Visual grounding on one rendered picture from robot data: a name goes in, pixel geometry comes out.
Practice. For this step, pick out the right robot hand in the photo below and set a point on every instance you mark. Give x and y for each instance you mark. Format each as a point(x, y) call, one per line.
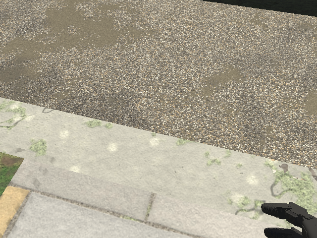
point(294, 214)

